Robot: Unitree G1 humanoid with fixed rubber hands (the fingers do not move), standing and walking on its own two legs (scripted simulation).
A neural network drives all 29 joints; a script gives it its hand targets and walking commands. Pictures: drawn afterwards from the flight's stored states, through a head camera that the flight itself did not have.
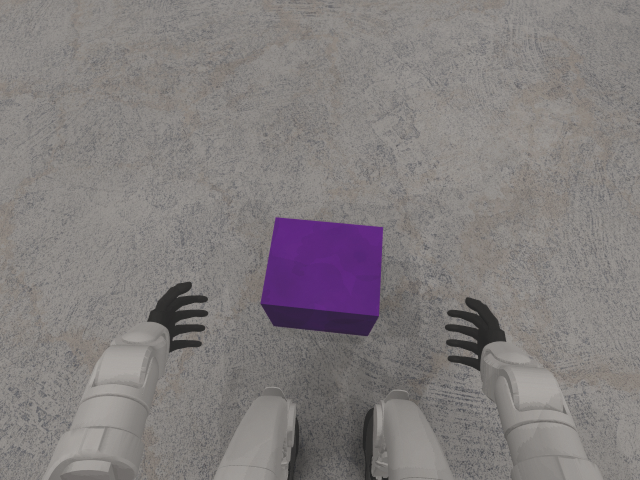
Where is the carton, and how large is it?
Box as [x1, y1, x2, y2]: [260, 217, 382, 335]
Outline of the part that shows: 276,217 260,303 273,325 367,335 378,316 382,227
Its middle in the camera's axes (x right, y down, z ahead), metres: +0.01 +0.11 +1.04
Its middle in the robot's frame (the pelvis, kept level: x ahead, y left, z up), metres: +0.53 +0.04 -0.57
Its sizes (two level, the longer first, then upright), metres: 0.274 0.227 0.252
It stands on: the floor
